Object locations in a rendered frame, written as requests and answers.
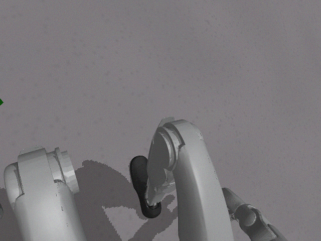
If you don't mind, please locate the right robot foot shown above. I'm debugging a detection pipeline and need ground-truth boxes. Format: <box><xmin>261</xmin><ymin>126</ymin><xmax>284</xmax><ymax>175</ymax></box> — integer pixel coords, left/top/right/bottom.
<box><xmin>130</xmin><ymin>156</ymin><xmax>162</xmax><ymax>218</ymax></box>

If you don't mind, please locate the right robot hand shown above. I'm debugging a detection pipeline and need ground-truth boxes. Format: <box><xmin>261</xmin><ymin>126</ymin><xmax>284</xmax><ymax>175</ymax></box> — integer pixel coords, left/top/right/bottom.
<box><xmin>222</xmin><ymin>188</ymin><xmax>246</xmax><ymax>222</ymax></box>

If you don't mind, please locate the right robot arm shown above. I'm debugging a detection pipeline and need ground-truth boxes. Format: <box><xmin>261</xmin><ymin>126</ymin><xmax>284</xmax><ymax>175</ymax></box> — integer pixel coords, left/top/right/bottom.
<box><xmin>234</xmin><ymin>204</ymin><xmax>288</xmax><ymax>241</ymax></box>

